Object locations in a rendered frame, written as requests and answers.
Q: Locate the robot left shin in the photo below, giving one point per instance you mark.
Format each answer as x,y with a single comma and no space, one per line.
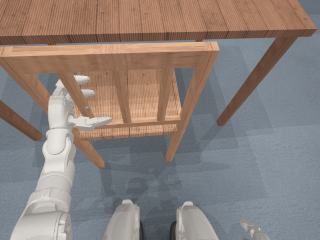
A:
136,234

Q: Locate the robot right hand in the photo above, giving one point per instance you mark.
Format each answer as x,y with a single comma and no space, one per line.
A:
253,230

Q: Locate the robot left forearm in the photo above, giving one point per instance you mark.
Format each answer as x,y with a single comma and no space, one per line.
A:
56,179

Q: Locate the table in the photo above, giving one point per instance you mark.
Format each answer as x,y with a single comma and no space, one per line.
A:
29,22

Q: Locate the robot right thigh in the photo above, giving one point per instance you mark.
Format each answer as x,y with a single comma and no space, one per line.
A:
191,221

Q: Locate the robot left hand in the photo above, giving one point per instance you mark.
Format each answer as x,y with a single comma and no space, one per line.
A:
60,105

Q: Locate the chair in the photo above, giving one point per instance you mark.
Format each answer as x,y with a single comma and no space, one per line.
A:
134,84

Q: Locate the robot left upper arm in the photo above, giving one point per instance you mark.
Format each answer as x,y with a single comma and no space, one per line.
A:
53,225

